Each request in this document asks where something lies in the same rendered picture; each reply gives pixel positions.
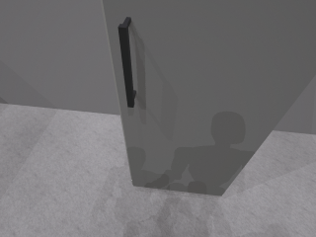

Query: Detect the handle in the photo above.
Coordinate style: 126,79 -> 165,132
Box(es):
118,17 -> 136,108

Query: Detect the fridge door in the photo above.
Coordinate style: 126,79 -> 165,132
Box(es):
103,0 -> 316,197

